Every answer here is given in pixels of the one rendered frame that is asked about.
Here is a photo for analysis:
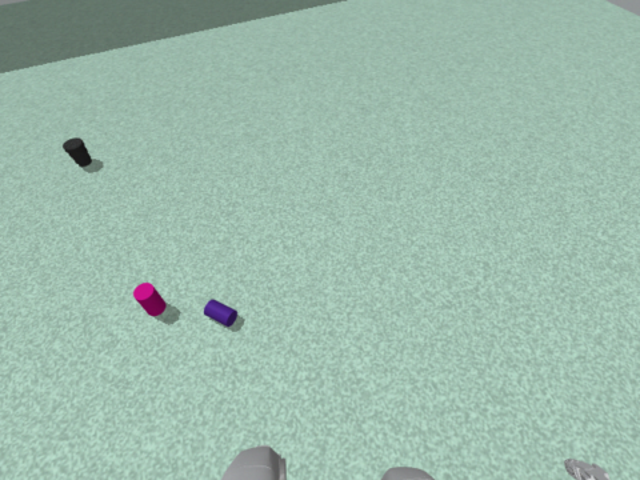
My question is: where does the right robot hand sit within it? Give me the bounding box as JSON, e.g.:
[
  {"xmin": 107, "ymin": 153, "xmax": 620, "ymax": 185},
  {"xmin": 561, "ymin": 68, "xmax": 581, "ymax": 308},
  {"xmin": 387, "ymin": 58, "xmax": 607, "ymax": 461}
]
[{"xmin": 564, "ymin": 459, "xmax": 610, "ymax": 480}]

